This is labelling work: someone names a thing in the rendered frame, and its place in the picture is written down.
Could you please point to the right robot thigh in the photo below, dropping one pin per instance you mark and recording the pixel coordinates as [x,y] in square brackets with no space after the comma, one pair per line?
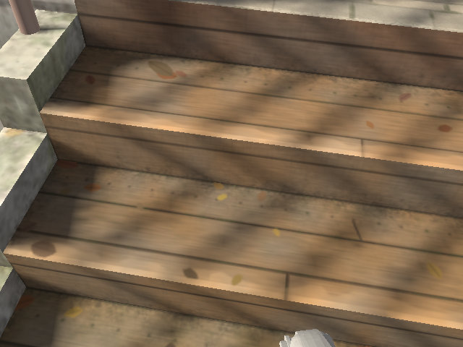
[307,338]

